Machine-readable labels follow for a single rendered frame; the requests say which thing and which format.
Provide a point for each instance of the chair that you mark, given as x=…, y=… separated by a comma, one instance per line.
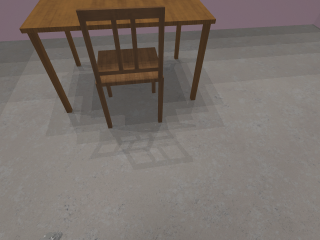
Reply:
x=125, y=66

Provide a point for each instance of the table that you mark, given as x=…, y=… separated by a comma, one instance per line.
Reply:
x=61, y=16

